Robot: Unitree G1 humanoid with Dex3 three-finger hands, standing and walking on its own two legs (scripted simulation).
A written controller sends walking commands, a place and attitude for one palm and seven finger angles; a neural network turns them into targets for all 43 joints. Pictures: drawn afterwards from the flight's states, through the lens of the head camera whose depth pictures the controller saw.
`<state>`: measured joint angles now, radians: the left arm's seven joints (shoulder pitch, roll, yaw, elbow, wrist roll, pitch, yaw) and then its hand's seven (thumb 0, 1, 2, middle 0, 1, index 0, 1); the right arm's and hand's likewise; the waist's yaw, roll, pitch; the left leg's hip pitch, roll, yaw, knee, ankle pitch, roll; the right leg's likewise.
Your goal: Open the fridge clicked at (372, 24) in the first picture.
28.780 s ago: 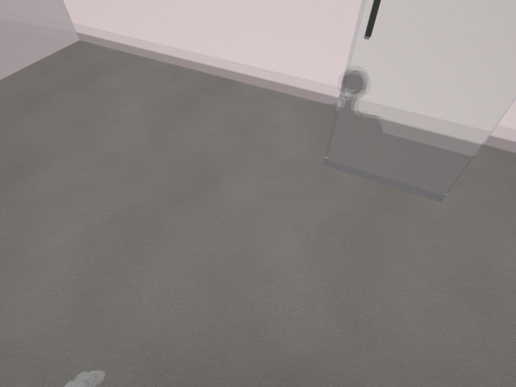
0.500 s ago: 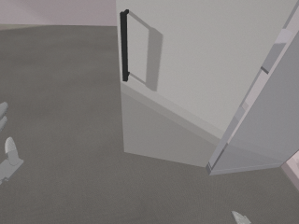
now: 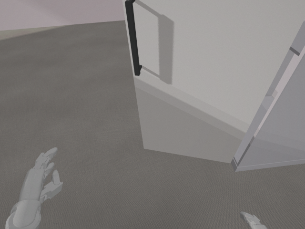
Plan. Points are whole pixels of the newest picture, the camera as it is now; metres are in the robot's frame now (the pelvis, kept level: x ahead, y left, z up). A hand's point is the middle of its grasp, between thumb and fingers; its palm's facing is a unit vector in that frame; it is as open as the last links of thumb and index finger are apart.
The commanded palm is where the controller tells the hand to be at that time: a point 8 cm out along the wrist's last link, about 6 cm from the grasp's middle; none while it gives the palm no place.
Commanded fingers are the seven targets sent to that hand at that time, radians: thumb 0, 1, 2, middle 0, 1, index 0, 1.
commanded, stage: let the arm hang, fingers relaxed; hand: left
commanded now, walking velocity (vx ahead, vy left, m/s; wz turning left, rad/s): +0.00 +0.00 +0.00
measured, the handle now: (135, 40) +0.74 +0.10 +0.16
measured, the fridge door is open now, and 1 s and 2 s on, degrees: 71 71 71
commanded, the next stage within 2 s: look to check the result in 0.98 s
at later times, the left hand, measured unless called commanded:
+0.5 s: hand out of the picture +0.01 +0.23 -0.14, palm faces +0.00 -0.96 -0.29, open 7.3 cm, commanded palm none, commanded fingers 0.00 0.90 0.90 -0.20 -0.30 -0.20 -0.30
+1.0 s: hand out of the picture +0.11 +0.26 -0.12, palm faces -0.04 -0.95 -0.32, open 7.4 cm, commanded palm none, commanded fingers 0.00 0.90 0.90 -0.20 -0.30 -0.20 -0.30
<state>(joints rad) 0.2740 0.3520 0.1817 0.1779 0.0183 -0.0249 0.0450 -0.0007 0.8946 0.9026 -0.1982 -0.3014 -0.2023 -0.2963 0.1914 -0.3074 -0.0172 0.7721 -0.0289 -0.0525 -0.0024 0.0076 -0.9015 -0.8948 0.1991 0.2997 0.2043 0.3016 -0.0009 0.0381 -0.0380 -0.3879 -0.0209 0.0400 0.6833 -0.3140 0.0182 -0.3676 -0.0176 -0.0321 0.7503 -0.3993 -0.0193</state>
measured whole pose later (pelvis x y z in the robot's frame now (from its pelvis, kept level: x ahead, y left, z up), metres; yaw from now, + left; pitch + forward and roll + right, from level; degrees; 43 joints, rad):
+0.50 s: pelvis -0.01 +0.00 +0.03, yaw +0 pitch -1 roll -1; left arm 0.19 0.28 0.02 1.15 0.01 0.01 0.00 0.00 0.92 0.90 -0.20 -0.30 -0.21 -0.30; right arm 0.22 -0.24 -0.01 1.12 -0.02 0.02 -0.02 0.01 -0.91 -0.89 0.20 0.30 0.20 0.30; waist 0.00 0.01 0.07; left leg -0.21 0.01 0.01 0.41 -0.19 0.01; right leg -0.17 0.03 -0.05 0.36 -0.18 -0.03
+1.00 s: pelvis +0.01 +0.02 +0.03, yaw -1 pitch +0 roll +0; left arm 0.07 0.32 0.01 1.12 0.02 -0.01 -0.01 0.00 0.90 0.90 -0.20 -0.30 -0.21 -0.30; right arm 0.08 -0.34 0.00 1.12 -0.02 -0.01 0.00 0.00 -0.91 -0.89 0.20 0.30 0.20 0.30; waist -0.01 0.00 0.04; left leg -0.15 -0.02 0.03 0.32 -0.17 0.03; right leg -0.14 -0.01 -0.03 0.34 -0.19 -0.01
